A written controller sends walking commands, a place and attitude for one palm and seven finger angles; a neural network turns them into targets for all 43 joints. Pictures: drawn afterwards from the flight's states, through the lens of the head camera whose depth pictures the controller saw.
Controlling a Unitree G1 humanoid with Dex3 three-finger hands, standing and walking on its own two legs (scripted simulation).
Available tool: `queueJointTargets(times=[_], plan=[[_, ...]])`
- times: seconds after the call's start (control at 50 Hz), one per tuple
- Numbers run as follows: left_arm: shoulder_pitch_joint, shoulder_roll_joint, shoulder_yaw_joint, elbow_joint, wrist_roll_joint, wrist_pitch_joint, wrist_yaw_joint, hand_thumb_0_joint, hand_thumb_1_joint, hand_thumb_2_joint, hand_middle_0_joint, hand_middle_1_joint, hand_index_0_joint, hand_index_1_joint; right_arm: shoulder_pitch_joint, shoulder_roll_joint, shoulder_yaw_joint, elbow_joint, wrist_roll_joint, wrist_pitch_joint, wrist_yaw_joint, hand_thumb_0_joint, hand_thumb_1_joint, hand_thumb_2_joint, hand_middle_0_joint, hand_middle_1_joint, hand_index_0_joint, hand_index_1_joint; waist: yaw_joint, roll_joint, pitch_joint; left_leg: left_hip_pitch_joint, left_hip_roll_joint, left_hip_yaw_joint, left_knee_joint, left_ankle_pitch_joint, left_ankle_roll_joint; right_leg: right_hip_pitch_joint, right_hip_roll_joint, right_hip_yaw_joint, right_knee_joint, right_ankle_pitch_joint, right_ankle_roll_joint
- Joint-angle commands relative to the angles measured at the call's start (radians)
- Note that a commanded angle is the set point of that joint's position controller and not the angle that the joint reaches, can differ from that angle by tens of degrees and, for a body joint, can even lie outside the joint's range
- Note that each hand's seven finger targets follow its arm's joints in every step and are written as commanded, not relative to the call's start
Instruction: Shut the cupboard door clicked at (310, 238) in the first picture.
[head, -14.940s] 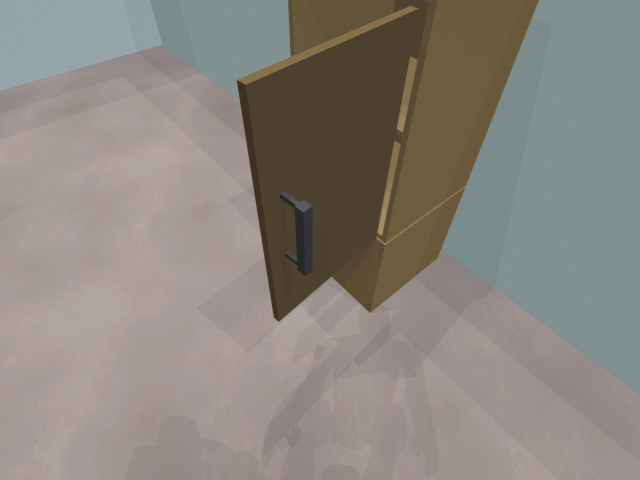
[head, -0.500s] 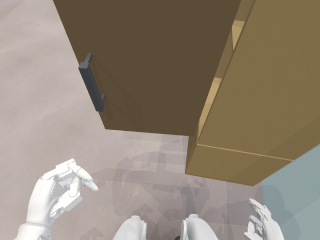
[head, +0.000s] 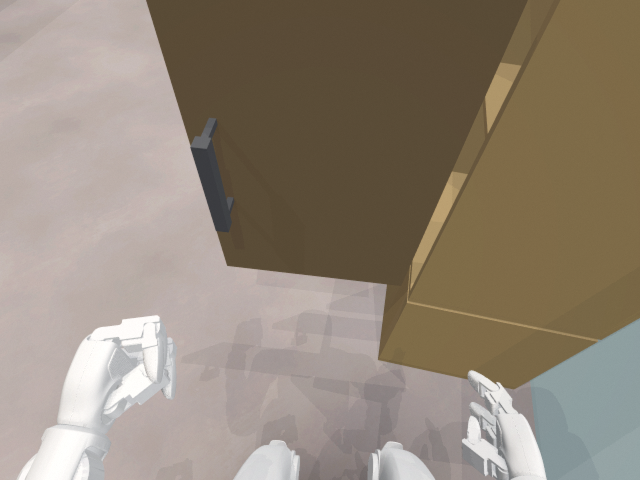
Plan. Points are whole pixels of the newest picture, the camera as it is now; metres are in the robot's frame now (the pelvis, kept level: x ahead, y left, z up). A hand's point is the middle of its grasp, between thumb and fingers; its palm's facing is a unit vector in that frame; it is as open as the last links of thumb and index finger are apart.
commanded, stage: raise the hand and make a fist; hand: left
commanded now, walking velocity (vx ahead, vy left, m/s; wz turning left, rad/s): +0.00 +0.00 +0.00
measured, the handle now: (217, 179) +0.50 +0.20 +0.05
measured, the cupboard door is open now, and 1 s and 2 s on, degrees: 95 95 95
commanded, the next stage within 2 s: bring the fist close to the handle in 0.42 s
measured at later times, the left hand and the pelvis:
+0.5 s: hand (174, 375) +0.22 +0.18 +0.05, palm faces -0.04 -1.00 -0.03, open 3.1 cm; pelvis +0.00 -0.01 +0.00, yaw +0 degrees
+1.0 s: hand (203, 301) +0.30 +0.17 +0.06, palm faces -0.04 -1.00 -0.03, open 3.1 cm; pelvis +0.00 -0.02 +0.01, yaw +0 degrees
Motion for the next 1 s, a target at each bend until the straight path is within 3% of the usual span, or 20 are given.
queueJointTargets(times=[0.0, 0.14, 0.24, 0.28, 0.36, 0.4, 0.44, 0.5, 0.54, 0.56, 0.6, 0.68, 0.72, 0.76, 0.78, 0.84, 0.88, 0.98], plan=[[-0.053, 0.109, 0.068, -0.196, -0.024, -0.062, -0.01, 0.0, 0.9, 0.9, -1.3, -1.5, -1.3, -1.5, -0.007, -0.16, -0.074, -0.144, 0.01, -0.058, -0.013, 0.0, -0.9, -0.9, 0.2, 0.3, 0.2, 0.3, -0.021, 0.029, -0.205, 0.12, 0.013, -0.082, -0.242, 0.347, -0.079, 0.193, 0.035, 0.037, -0.119, 0.178, -0.018], [-0.027, 0.122, 0.086, -0.18, -0.03, -0.066, -0.006, 0.0, 0.9, 0.9, -1.3, -1.5, -1.3, -1.5, -0.014, -0.157, -0.077, -0.141, 0.009, -0.062, -0.011, 0.0, -0.9, -0.9, 0.2, 0.3, 0.2, 0.3, -0.008, 0.042, -0.202, 0.098, 0.008, -0.07, -0.239, 0.351, -0.073, 0.218, 0.033, 0.049, -0.123, 0.185, -0.021], [-0.034, 0.125, 0.09, -0.17, -0.032, -0.091, 0.006, 0.0, 0.9, 0.9, -1.3, -1.5, -1.3, -1.5, -0.017, -0.158, -0.078, -0.138, 0.007, -0.063, -0.011, 0.0, -0.9, -0.9, 0.2, 0.3, 0.2, 0.3, -0.011, 0.017, -0.197, 0.065, 0.005, -0.062, -0.23, 0.3, -0.063, 0.221, 0.03, 0.063, -0.132, 0.145, -0.02], [-0.03, 0.11, 0.074, -0.18, -0.027, -0.098, 0.007, 0.0, 0.9, 0.9, -1.3, -1.5, -1.3, -1.5, -0.019, -0.157, -0.078, -0.139, 0.01, -0.062, -0.009, 0.0, -0.9, -0.9, 0.2, 0.3, 0.2, 0.3, -0.009, 0.048, -0.196, 0.078, 0.006, -0.063, -0.241, 0.281, -0.065, 0.208, 0.027, 0.062, -0.135, 0.122, -0.019], [-0.033, 0.114, 0.068, -0.172, -0.023, -0.094, 0.006, 0.0, 0.9, 0.9, -1.3, -1.5, -1.3, -1.5, -0.016, -0.158, -0.078, -0.14, 0.01, -0.059, -0.012, 0.0, -0.9, -0.9, 0.2, 0.3, 0.2, 0.3, -0.02, 0.012, -0.193, 0.066, 0.005, -0.058, -0.232, 0.272, -0.054, 0.218, 0.026, 0.07, -0.145, 0.125, -0.016], [-0.033, 0.112, 0.069, -0.185, -0.026, -0.097, 0.006, 0.0, 0.9, 0.9, -1.3, -1.5, -1.3, -1.5, -0.015, -0.156, -0.078, -0.138, 0.011, -0.062, -0.013, 0.0, -0.9, -0.9, 0.2, 0.3, 0.2, 0.3, -0.02, 0.036, -0.2, 0.078, 0.005, -0.057, -0.232, 0.285, -0.056, 0.215, 0.026, 0.069, -0.143, 0.14, -0.016], [-0.037, 0.12, 0.08, -0.165, -0.03, -0.092, 0.004, 0.0, 0.9, 0.9, -1.3, -1.5, -1.3, -1.5, -0.014, -0.157, -0.076, -0.137, 0.009, -0.059, -0.015, 0.0, -0.9, -0.9, 0.2, 0.3, 0.2, 0.3, -0.02, 0.004, -0.197, 0.053, 0.003, -0.056, -0.222, 0.277, -0.051, 0.228, 0.027, 0.075, -0.143, 0.132, -0.015], [-0.037, 0.105, 0.065, -0.155, -0.029, -0.089, -0.001, 0.0, 0.9, 0.9, -1.3, -1.5, -1.3, -1.5, -0.018, -0.153, -0.073, -0.138, 0.013, -0.058, -0.014, 0.0, -0.9, -0.9, 0.2, 0.3, 0.2, 0.3, -0.024, 0.017, -0.169, 0.042, 0.002, -0.049, -0.221, 0.236, -0.049, 0.211, 0.022, 0.085, -0.162, 0.087, -0.012], [-0.158, 0.127, 0.062, -0.169, -0.021, -0.097, 0.005, 0.0, 0.9, 0.9, -1.3, -1.5, -1.3, -1.5, -0.015, -0.163, -0.068, -0.127, 0.008, -0.059, -0.022, 0.0, -0.9, -0.9, 0.2, 0.3, 0.2, 0.3, -0.046, 0.016, -0.163, 0.037, 0.006, -0.058, -0.21, 0.222, -0.044, 0.183, 0.026, 0.081, -0.149, 0.073, -0.013], [-0.196, 0.13, 0.062, -0.18, -0.015, -0.102, 0.008, 0.0, 0.9, 0.9, -1.3, -1.5, -1.3, -1.5, -0.019, -0.162, -0.07, -0.122, 0.008, -0.063, -0.022, 0.0, -0.9, -0.9, 0.2, 0.3, 0.2, 0.3, -0.039, 0.049, -0.192, 0.053, 0.005, -0.059, -0.21, 0.232, -0.046, 0.182, 0.023, 0.085, -0.143, 0.085, -0.014], [-0.202, 0.103, 0.04, -0.151, -0.014, -0.1, 0.012, 0.0, 0.9, 0.9, -1.3, -1.5, -1.3, -1.5, -0.01, -0.16, -0.068, -0.114, 0.009, -0.069, -0.022, 0.0, -0.9, -0.9, 0.2, 0.3, 0.2, 0.3, -0.044, 0.041, -0.198, 0.071, 0.006, -0.063, -0.214, 0.246, -0.048, 0.175, 0.024, 0.074, -0.141, 0.105, -0.012], [-0.257, 0.128, 0.064, -0.074, -0.007, -0.069, 0.011, 0.0, 0.9, 0.9, -1.3, -1.5, -1.3, -1.5, -0.002, -0.162, -0.068, -0.101, 0.013, -0.059, -0.022, 0.0, -0.9, -0.9, 0.2, 0.3, 0.2, 0.3, -0.039, 0.01, -0.215, 0.047, 0.004, -0.052, -0.213, 0.255, -0.043, 0.216, 0.02, 0.087, -0.154, 0.119, -0.008], [-0.314, 0.127, 0.06, -0.059, 0.0, -0.056, 0.015, 0.0, 0.9, 0.9, -1.3, -1.5, -1.3, -1.5, -0.008, -0.162, -0.067, -0.096, 0.015, -0.055, -0.022, 0.0, -0.9, -0.9, 0.2, 0.3, 0.2, 0.3, -0.039, 0.029, -0.23, 0.055, 0.002, -0.048, -0.218, 0.265, -0.042, 0.225, 0.017, 0.091, -0.155, 0.133, -0.007], [-0.359, 0.16, 0.098, -0.025, -0.001, -0.045, 0.019, 0.0, 0.9, 0.9, -1.3, -1.5, -1.3, -1.5, -0.006, -0.163, -0.066, -0.091, 0.016, -0.048, -0.023, 0.0, -0.9, -0.9, 0.2, 0.3, 0.2, 0.3, -0.032, 0.006, -0.248, 0.047, 0.002, -0.045, -0.22, 0.27, -0.04, 0.252, 0.016, 0.099, -0.159, 0.138, -0.007], [-0.385, 0.136, 0.078, -0.003, 0.0, -0.041, 0.02, 0.0, 0.9, 0.9, -1.3, -1.5, -1.3, -1.5, -0.007, -0.16, -0.065, -0.088, 0.016, -0.046, -0.023, 0.0, -0.9, -0.9, 0.2, 0.3, 0.2, 0.3, -0.04, 0.011, -0.235, 0.051, 0.002, -0.041, -0.222, 0.274, -0.039, 0.25, 0.016, 0.099, -0.164, 0.149, -0.005], [-0.433, 0.164, 0.112, 0.048, -0.007, -0.041, 0.024, 0.0, 0.9, 0.9, -1.3, -1.5, -1.3, -1.5, 0.0, -0.164, -0.065, -0.076, 0.015, -0.04, -0.021, 0.0, -0.9, -0.9, 0.2, 0.3, 0.2, 0.3, -0.03, 0.009, -0.251, 0.053, 0.002, -0.041, -0.228, 0.303, -0.041, 0.281, 0.017, 0.1, -0.162, 0.183, -0.009], [-0.451, 0.136, 0.086, 0.06, 0.0, -0.048, 0.021, 0.0, 0.9, 0.9, -1.3, -1.5, -1.3, -1.5, 0.001, -0.159, -0.068, -0.072, 0.016, -0.036, -0.017, 0.0, -0.9, -0.9, 0.2, 0.3, 0.2, 0.3, -0.033, 0.019, -0.283, 0.077, 0.003, -0.033, -0.231, 0.333, -0.04, 0.291, 0.012, 0.102, -0.16, 0.229, -0.004], [-0.543, 0.149, 0.102, 0.155, 0.004, -0.059, 0.019, 0.0, 0.9, 0.9, -1.3, -1.5, -1.3, -1.5, 0.014, -0.167, -0.073, -0.048, 0.016, -0.024, -0.013, 0.0, -0.9, -0.9, 0.2, 0.3, 0.2, 0.3, -0.043, -0.013, -0.267, 0.07, 0.006, -0.029, -0.238, 0.341, -0.04, 0.295, 0.011, 0.105, -0.164, 0.252, -0.002]])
